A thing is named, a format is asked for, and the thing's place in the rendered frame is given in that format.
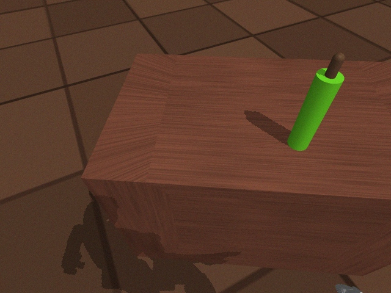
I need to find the bottle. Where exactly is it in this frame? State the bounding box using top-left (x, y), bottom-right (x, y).
top-left (287, 52), bottom-right (345, 151)

